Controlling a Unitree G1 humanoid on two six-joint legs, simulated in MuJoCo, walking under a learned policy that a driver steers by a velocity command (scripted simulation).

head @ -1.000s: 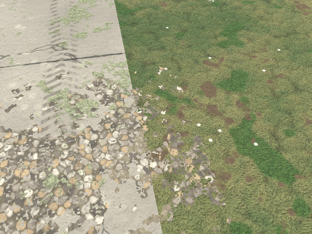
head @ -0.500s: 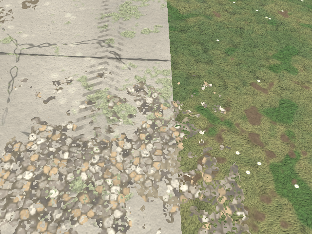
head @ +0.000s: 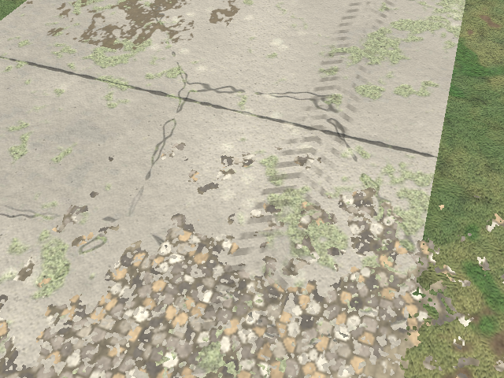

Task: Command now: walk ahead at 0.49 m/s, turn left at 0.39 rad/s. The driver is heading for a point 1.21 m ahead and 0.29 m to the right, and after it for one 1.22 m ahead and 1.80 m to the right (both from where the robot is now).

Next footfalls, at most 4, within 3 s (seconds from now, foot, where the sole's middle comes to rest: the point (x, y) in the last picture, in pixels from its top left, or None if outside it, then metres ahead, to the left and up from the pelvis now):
0.26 left None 0.29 0.12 -0.78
0.78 right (320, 355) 0.55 -0.11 -0.78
1.34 left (315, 241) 0.91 -0.12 -0.78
1.82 right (406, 219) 0.99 -0.42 -0.78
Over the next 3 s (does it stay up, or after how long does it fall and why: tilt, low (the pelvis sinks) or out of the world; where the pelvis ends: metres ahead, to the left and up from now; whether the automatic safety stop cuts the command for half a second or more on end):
stays up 1.06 -0.36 0.00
